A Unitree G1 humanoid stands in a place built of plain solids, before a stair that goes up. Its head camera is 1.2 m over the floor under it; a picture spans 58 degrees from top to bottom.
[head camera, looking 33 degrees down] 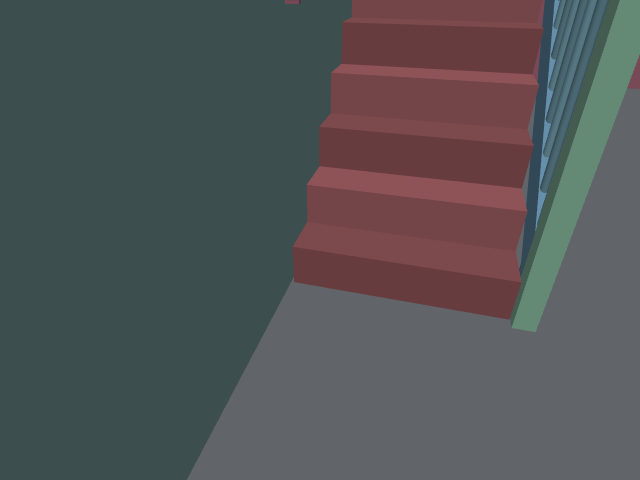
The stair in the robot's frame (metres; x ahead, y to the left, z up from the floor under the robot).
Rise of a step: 0.19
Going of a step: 0.21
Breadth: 0.90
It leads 15 degrees to the right of straight ahead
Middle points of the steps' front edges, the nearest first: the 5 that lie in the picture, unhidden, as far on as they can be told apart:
1.39 -0.32 0.19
1.59 -0.37 0.38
1.79 -0.43 0.57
1.99 -0.49 0.76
2.20 -0.54 0.95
